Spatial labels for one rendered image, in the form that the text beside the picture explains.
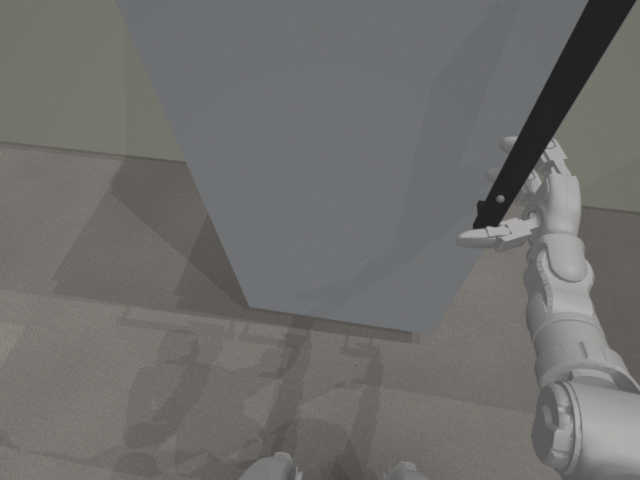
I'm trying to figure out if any right robot upper arm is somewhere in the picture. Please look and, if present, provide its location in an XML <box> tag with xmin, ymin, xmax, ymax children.
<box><xmin>531</xmin><ymin>380</ymin><xmax>640</xmax><ymax>480</ymax></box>

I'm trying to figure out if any robot left shin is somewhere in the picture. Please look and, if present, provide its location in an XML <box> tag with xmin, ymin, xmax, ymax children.
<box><xmin>274</xmin><ymin>452</ymin><xmax>293</xmax><ymax>462</ymax></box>

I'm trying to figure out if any handle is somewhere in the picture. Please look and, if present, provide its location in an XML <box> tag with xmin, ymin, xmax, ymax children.
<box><xmin>473</xmin><ymin>0</ymin><xmax>636</xmax><ymax>230</ymax></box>

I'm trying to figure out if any robot right forearm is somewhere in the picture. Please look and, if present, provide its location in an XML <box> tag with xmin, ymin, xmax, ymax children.
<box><xmin>523</xmin><ymin>233</ymin><xmax>640</xmax><ymax>394</ymax></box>

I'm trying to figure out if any robot right shin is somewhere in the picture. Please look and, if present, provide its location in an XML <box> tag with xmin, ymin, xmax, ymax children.
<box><xmin>392</xmin><ymin>461</ymin><xmax>417</xmax><ymax>472</ymax></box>

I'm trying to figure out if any fridge door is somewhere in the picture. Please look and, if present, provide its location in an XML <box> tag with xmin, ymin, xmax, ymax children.
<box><xmin>115</xmin><ymin>0</ymin><xmax>638</xmax><ymax>335</ymax></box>

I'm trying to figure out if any robot shin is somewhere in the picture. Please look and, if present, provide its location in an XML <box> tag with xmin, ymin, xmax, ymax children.
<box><xmin>392</xmin><ymin>461</ymin><xmax>417</xmax><ymax>472</ymax></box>
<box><xmin>274</xmin><ymin>452</ymin><xmax>293</xmax><ymax>462</ymax></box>

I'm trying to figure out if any right robot hand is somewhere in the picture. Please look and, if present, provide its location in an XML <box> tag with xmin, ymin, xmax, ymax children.
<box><xmin>456</xmin><ymin>136</ymin><xmax>581</xmax><ymax>253</ymax></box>

